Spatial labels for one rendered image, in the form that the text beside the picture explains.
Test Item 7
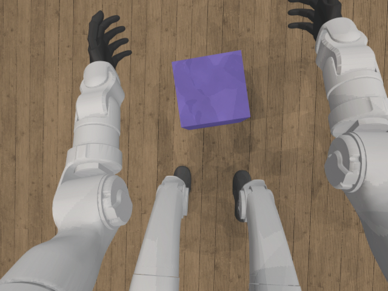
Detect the robot right hand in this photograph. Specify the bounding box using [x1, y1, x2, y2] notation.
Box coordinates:
[288, 0, 342, 41]

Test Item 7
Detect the left robot upper arm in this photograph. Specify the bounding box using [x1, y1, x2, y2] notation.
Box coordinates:
[0, 173, 133, 291]

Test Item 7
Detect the robot left thigh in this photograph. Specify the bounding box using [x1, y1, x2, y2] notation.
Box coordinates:
[129, 182, 189, 291]

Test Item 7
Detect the robot left foot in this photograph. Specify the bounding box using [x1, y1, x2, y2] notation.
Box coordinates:
[174, 166, 191, 193]

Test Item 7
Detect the right robot upper arm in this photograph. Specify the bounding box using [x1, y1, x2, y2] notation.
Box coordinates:
[324, 132, 388, 282]

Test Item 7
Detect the robot left forearm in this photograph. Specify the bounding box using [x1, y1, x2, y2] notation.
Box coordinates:
[52, 61, 125, 224]

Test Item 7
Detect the robot right forearm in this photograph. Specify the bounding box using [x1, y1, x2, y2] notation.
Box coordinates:
[315, 18, 388, 137]

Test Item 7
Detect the carton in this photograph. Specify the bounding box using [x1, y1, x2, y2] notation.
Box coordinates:
[172, 50, 250, 130]

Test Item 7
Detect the robot left hand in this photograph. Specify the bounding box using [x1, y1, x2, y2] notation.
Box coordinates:
[87, 10, 132, 70]

